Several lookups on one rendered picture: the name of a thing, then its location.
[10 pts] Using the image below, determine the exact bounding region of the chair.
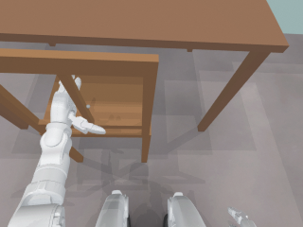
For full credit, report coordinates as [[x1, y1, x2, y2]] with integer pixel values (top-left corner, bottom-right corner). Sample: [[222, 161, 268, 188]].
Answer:
[[0, 48, 159, 163]]

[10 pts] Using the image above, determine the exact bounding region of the left robot upper arm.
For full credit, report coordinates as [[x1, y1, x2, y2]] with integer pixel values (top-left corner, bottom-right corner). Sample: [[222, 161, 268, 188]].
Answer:
[[10, 203, 65, 227]]

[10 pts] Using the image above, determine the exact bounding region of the table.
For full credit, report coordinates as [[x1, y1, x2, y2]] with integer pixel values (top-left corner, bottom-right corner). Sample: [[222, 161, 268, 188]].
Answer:
[[0, 0, 289, 132]]

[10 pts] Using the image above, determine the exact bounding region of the right robot thigh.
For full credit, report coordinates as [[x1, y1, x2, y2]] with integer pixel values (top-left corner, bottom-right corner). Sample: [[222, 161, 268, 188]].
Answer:
[[168, 195, 206, 227]]

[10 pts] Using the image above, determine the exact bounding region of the left robot forearm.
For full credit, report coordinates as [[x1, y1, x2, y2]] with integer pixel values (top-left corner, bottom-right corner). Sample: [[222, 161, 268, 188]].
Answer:
[[8, 122, 72, 227]]

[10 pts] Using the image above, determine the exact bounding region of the left robot thigh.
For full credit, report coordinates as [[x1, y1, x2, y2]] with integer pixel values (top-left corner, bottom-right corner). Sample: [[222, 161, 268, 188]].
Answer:
[[95, 193, 129, 227]]

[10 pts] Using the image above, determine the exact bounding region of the robot right hand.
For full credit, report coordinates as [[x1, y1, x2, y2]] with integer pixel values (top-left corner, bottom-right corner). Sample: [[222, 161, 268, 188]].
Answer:
[[227, 206, 257, 227]]

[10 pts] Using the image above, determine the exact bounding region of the robot thigh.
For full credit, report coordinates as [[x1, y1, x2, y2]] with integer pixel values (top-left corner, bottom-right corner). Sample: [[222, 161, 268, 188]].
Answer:
[[168, 195, 206, 227], [95, 193, 129, 227]]

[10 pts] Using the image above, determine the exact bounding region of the robot left hand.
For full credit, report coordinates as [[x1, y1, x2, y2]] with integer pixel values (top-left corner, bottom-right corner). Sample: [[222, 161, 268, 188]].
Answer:
[[50, 75, 106, 134]]

